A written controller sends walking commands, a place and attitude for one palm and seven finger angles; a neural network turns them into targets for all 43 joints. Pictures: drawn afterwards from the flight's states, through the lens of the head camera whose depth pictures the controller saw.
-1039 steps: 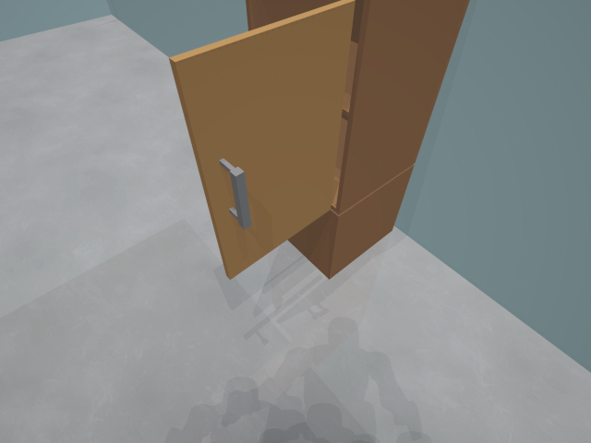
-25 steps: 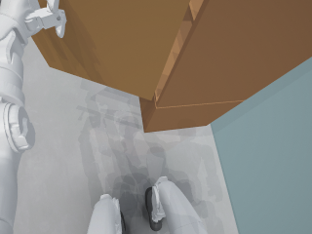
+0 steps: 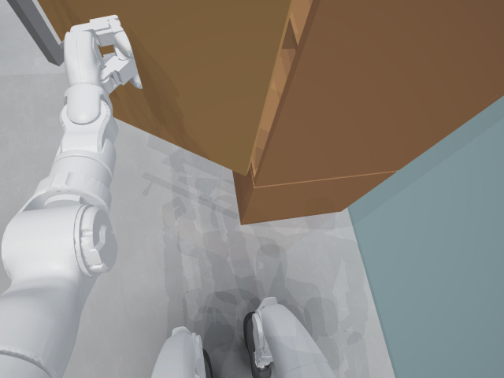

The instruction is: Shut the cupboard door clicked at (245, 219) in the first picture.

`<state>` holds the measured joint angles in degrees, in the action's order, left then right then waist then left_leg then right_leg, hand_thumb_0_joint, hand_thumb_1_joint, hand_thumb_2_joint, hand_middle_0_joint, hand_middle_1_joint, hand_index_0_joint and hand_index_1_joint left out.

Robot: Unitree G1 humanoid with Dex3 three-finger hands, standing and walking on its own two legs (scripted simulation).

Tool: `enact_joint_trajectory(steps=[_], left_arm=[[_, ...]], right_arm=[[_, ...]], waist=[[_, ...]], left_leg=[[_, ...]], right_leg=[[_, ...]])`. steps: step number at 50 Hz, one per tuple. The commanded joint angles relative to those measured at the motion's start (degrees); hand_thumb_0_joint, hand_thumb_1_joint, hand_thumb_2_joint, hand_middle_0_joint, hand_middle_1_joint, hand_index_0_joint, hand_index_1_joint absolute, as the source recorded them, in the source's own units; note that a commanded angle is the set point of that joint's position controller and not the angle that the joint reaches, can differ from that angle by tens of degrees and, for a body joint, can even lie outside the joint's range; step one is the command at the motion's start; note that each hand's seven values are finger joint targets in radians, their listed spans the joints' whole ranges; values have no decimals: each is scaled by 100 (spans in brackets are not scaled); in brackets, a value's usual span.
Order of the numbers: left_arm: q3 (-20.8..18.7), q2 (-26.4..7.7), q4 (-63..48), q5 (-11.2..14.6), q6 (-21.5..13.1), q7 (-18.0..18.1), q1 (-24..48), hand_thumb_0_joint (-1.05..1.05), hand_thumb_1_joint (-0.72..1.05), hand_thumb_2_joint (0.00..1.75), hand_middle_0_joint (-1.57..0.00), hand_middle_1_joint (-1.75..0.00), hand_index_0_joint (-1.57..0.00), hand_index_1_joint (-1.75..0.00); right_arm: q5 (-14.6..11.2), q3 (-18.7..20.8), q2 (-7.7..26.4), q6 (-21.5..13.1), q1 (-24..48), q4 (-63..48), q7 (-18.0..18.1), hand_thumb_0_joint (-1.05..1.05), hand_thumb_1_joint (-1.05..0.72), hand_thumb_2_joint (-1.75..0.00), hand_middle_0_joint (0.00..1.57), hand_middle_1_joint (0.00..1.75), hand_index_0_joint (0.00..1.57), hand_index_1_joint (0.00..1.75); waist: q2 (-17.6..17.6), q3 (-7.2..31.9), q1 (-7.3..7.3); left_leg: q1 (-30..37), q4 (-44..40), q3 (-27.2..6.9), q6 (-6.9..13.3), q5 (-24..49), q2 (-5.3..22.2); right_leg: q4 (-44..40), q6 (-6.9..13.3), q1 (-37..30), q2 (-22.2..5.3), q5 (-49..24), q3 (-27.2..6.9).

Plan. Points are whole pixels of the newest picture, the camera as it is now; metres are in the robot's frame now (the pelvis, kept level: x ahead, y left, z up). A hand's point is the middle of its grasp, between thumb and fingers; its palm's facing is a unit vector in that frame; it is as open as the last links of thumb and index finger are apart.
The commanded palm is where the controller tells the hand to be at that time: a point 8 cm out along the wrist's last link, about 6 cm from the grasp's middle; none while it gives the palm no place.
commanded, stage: pull the fist back off the door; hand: left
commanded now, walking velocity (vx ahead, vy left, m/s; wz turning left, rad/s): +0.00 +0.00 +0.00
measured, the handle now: (41, 10) +0.67 +0.21 +0.06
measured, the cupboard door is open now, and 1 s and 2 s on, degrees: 57 57 57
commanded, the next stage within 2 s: draw the hand back to the body in 0.54 s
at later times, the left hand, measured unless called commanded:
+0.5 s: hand (128, 112) +0.48 +0.10 +0.07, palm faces +0.03 -1.00 -0.03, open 3.1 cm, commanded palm +0.46 +0.15 +0.07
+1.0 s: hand (70, 147) +0.41 +0.14 +0.12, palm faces +0.05 -1.00 -0.03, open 3.1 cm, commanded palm +0.36 +0.19 +0.13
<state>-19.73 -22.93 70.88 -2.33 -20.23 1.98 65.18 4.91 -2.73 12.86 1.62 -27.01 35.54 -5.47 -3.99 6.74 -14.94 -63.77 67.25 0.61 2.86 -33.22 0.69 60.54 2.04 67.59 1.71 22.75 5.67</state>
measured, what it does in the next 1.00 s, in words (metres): stands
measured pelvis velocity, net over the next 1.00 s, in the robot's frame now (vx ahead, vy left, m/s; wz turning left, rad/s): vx -0.01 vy -0.01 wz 0.01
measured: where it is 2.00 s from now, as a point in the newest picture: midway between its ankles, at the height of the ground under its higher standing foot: outside the picture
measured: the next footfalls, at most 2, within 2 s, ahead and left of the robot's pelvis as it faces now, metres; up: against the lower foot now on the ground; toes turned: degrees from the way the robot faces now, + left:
none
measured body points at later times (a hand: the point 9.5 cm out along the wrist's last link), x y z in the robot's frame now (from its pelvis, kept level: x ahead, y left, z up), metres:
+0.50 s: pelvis -0.02 -0.02 +0.01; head +0.12 -0.01 +0.44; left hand +0.48 +0.15 +0.07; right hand +0.02 -0.29 -0.11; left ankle -0.03 +0.08 -0.64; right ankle +0.04 -0.10 -0.64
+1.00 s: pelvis -0.01 -0.01 +0.05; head +0.07 -0.02 +0.49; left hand +0.40 +0.20 +0.12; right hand +0.04 -0.27 -0.08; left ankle -0.03 +0.08 -0.64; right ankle +0.04 -0.10 -0.64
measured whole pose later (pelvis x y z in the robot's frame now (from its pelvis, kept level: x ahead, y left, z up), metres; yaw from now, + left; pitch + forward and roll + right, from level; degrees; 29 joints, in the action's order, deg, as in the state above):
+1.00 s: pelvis -0.01 -0.01 +0.05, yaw +1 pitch +15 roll +0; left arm -12.8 -14.1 41.2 9.6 -22.8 -5.0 26.7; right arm -1.4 -0.8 14.5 1.9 -23.0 33.6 0.3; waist -2.3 6.0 -5.0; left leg -39.1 50.8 2.9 2.1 -26.8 -0.4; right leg 48.4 2.6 45.0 1.5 18.4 2.8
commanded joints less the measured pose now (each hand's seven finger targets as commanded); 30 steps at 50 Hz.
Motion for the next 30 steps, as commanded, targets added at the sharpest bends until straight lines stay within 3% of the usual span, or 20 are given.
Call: enact_joint_trajectory(steps=[1,2,5,7,8,11,15,17,22,25,27,30], left_arm=[[-328,-1386,-1474,167,-844,109,2646,0,90,90,-130,-150,-130,-150],[-150,-1166,-1329,126,-930,110,2416,0,90,90,-130,-150,-130,-150],[-127,-1061,-872,110,-980,64,1729,0,90,90,-130,-150,-130,-150],[-70,-980,-929,169,-988,-29,1530,0,90,90,-130,-150,-130,-150],[123,-711,-878,227,-959,-96,1395,0,90,90,-130,-150,-130,-150],[78,-702,-1194,425,-1049,-198,1437,0,90,90,-130,-150,-130,-150],[441,-335,-1789,505,-1298,-259,1581,0,90,90,-130,-150,-130,-150],[466,-343,-1872,525,-1365,-237,1630,0,90,90,-130,-150,-130,-150],[416,-355,-1803,547,-1390,-158,1201,0,90,90,-130,-150,-130,-150],[401,-484,-1655,520,-1367,-153,1349,0,90,90,-130,-150,-130,-150],[526,-385,-1646,495,-1418,-157,1526,0,90,90,-130,-150,-130,-150],[461,-398,-1437,557,-1388,-151,1511,0,90,90,-130,-150,-130,-150]], right_arm=[[-45,448,1171,-53,-1259,-183,129,0,-90,-90,20,30,20,30],[-51,446,1143,-60,-1208,-163,115,0,-90,-90,20,30,20,30],[-85,480,1156,-40,-1143,-160,108,0,-90,-90,20,30,20,30],[-133,492,1161,-25,-1051,-222,139,0,-90,-90,20,30,20,30],[-160,507,1144,-24,-995,-238,144,0,-90,-90,20,30,20,30],[-201,533,1154,-32,-889,-284,192,0,-90,-90,20,30,20,30],[-223,594,1107,-56,-673,-243,231,0,-90,-90,20,30,20,30],[-232,606,1113,-69,-607,-199,264,0,-90,-90,20,30,20,30],[-278,585,1099,-81,-360,-242,325,0,-90,-90,20,30,20,30],[-305,554,1121,-84,-231,-223,367,0,-90,-90,20,30,20,30],[-310,546,1112,-120,-171,-229,395,0,-90,-90,20,30,20,30],[-298,534,1136,-170,-149,-219,406,0,-90,-90,20,30,20,30]], waist=[[-627,3453,25],[-550,3288,28],[13,2807,75],[1,2882,150],[61,2782,130],[120,2841,181],[-205,3122,212],[-224,3137,204],[-38,2995,354],[212,2615,249],[53,2608,225],[182,2678,198]], left_leg=[[1888,-754,-444,-198,3152,-14],[1792,-772,-412,-198,3053,-32],[1164,-853,-250,-126,2518,-89],[1180,-903,-203,-124,2444,-117],[1156,-930,-168,-121,2336,-130],[1163,-938,-142,-101,2167,-165],[1594,-932,-159,-131,2218,-164],[1672,-931,-180,-137,2159,-162],[1440,-1025,-143,-127,1871,-210],[1112,-1043,-129,-96,1431,-215],[1213,-1062,-181,-104,1310,-214],[1139,-1025,-189,-100,1280,-221]], right_leg=[[-443,-54,-2812,51,-2516,-450],[-459,-59,-2788,41,-2463,-462],[-575,-69,-3143,24,-2352,-563],[-584,-67,-3255,-3,-2368,-592],[-642,-75,-3240,-7,-2299,-606],[-668,-76,-3351,-28,-2197,-660],[-640,-84,-3210,-63,-2139,-666],[-632,-96,-3135,-78,-2035,-662],[-690,-88,-3346,-108,-1832,-713],[-802,-110,-3283,-133,-1445,-787],[-782,-98,-3075,-130,-1246,-758],[-755,-100,-3070,-126,-1190,-760]])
